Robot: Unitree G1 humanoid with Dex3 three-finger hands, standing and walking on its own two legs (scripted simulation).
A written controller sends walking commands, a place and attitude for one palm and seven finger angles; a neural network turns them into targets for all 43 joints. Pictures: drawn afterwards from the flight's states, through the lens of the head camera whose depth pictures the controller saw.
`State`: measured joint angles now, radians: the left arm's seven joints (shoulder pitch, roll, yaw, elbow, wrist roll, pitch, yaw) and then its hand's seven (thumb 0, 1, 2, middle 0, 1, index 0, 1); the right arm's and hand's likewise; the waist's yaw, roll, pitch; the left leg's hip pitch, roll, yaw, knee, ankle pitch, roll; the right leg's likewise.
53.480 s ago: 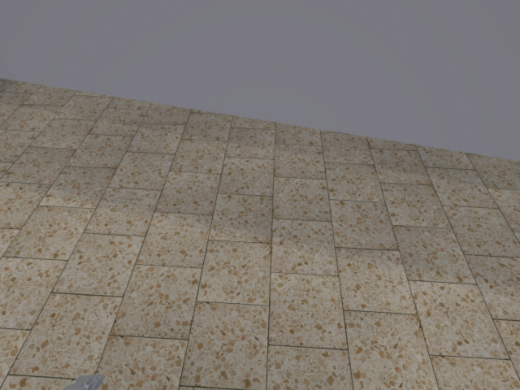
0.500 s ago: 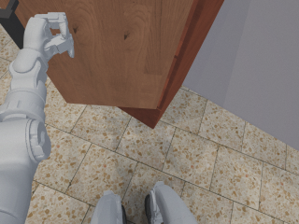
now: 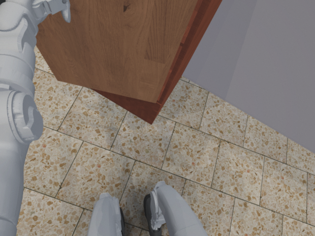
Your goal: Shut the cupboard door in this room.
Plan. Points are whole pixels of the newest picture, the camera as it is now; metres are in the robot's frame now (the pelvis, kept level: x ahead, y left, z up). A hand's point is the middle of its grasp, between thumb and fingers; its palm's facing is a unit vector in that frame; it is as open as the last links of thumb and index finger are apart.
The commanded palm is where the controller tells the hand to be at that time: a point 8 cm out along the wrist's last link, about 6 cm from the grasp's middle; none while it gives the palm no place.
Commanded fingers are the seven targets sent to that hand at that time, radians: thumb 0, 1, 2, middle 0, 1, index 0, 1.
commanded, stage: pull the fist back off the door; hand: left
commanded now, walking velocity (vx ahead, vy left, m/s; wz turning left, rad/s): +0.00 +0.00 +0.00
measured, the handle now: out of the picture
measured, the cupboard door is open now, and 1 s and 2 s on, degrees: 20 17 17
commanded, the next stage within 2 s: draw the hand back to the body in 0.84 s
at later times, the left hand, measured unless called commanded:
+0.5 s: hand (75, 11) +0.58 +0.09 +0.12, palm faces +0.19 -0.98 -0.03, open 3.1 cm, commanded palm +0.52 +0.12 +0.11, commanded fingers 0.00 0.90 0.90 -1.30 -1.50 -1.30 -1.50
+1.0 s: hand (79, 37) +0.51 +0.08 +0.12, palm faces +0.17 -0.99 -0.03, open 3.1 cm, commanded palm +0.47 +0.13 +0.12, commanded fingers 0.00 0.90 0.90 -1.30 -1.50 -1.30 -1.50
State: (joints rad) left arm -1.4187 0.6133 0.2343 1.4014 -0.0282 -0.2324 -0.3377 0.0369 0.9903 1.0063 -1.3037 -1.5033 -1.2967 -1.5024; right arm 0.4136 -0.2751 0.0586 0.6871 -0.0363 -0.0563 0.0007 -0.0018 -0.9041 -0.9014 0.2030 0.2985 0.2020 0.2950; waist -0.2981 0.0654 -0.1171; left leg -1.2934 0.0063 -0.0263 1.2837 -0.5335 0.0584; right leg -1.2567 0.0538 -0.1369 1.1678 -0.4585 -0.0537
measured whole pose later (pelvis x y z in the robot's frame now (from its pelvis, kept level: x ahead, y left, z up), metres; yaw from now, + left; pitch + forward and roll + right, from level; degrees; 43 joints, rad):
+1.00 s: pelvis +0.01 -0.02 +0.04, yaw +2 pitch +22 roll -1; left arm -0.90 0.20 0.23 1.19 0.01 -0.54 0.23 0.02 0.90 0.90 -1.31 -1.50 -1.30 -1.50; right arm 0.30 -0.24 -0.01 0.65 -0.06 0.02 0.07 0.00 -0.91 -0.90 0.20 0.30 0.20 0.29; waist -0.16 0.03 -0.15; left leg -0.97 -0.01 0.01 1.07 -0.48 0.03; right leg -0.97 0.04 -0.09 1.04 -0.44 -0.07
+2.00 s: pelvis +0.04 +0.01 +0.12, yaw +3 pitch -3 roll -1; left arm 0.32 0.31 0.19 -0.23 -0.06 -0.04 0.09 0.02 0.89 0.90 -0.66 -0.80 -0.66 -0.80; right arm 0.18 -0.21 0.06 0.59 0.03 -0.02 -0.06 0.01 -0.90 -0.90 0.20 0.30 0.20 0.30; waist 0.06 0.08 -0.01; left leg -0.10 -0.06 0.01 0.41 -0.26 0.06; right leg -0.11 0.02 -0.05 0.39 -0.23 -0.03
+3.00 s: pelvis +0.02 +0.01 +0.12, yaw +2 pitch +1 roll +0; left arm 0.54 0.41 0.39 -0.40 -0.07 -0.17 0.13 0.01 0.89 0.90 -0.22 -0.31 -0.21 -0.30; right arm 0.20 -0.27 -0.02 0.59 0.03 0.01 -0.09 0.01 -0.90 -0.90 0.20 0.30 0.20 0.29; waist 0.00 0.06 -0.04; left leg -0.27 -0.05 0.04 0.52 -0.28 0.06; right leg -0.29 0.02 -0.03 0.52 -0.25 -0.03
